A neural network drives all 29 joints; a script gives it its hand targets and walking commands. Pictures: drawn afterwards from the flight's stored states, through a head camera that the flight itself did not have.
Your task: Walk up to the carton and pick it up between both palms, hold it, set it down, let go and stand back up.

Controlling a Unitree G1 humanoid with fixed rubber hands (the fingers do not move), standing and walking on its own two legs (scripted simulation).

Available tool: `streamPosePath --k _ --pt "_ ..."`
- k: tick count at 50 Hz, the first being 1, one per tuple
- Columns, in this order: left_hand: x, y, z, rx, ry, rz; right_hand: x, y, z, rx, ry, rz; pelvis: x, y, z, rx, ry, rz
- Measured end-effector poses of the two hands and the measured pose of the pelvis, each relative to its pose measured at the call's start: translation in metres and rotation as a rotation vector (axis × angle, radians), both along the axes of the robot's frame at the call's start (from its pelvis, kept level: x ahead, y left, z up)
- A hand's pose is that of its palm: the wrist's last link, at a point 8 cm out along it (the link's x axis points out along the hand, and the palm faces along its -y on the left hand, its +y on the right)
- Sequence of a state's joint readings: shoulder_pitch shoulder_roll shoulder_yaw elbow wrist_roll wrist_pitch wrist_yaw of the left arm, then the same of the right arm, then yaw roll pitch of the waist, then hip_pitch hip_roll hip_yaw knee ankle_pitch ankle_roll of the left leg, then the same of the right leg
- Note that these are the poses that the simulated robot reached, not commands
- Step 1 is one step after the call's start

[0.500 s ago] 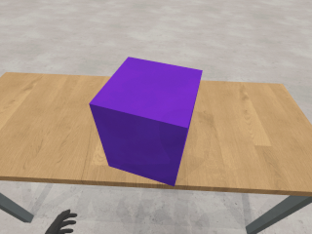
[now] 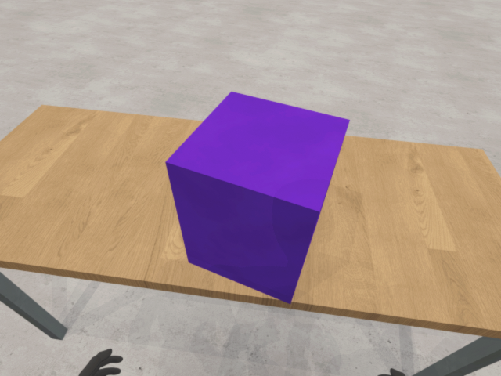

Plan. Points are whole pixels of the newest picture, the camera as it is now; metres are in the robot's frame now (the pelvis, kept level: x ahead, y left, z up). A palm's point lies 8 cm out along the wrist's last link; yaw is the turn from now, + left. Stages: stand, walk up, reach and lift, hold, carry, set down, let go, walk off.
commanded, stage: walk up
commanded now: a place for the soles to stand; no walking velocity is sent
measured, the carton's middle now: (261, 198) +0.43 -0.01 +0.06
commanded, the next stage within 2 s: reach and lift in 1.32 s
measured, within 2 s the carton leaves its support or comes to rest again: neither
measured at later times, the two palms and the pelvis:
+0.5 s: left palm out of the picture +0.08 +0.28 -0.09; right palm out of the picture +0.10 -0.27 -0.08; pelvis -0.03 -0.01 -0.01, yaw +4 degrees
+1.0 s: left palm out of the picture +0.05 +0.28 -0.10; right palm out of the picture +0.13 -0.27 -0.08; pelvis -0.03 -0.01 -0.01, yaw +7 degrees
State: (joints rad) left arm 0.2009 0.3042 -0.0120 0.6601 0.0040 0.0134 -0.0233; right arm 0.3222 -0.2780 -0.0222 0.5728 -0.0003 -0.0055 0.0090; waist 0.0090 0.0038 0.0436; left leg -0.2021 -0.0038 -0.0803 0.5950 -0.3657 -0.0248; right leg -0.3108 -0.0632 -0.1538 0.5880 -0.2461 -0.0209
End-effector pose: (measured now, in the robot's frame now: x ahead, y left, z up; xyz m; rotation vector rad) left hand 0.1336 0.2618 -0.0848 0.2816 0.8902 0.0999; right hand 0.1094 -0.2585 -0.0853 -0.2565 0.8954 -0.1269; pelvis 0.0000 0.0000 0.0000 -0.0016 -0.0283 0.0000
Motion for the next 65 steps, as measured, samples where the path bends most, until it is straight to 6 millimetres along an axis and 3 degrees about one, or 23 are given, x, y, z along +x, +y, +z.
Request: streamPosePath --k 16,29,35,49,65 --pt "-0.028 0.01 -0.004 0.014 0.008 0.051 0.002 -0.015 0.008 -0.058 -0.029 0.049 -0.022 -0.007 -0.005 -0.001 -0.009 0.048" --pt "-0.068 0.017 -0.012 0.02 0.049 0.106 -0.011 -0.014 0.006 -0.054 -0.015 0.079 -0.035 -0.01 -0.007 0.0 0.0 0.082" --pt "-0.079 0.018 -0.012 0.024 0.062 0.126 -0.008 -0.012 0.005 -0.052 -0.016 0.094 -0.034 -0.011 -0.007 0.0 0.003 0.095" --pt "-0.081 0.019 -0.012 0.03 0.063 0.149 0.016 -0.009 0.006 -0.049 -0.04 0.129 -0.028 -0.013 -0.008 -0.001 0.007 0.117" --pt "-0.069 0.023 -0.007 0.037 0.04 0.156 0.038 -0.005 0.008 -0.055 -0.055 0.156 -0.02 -0.013 -0.009 -0.007 0.008 0.134"
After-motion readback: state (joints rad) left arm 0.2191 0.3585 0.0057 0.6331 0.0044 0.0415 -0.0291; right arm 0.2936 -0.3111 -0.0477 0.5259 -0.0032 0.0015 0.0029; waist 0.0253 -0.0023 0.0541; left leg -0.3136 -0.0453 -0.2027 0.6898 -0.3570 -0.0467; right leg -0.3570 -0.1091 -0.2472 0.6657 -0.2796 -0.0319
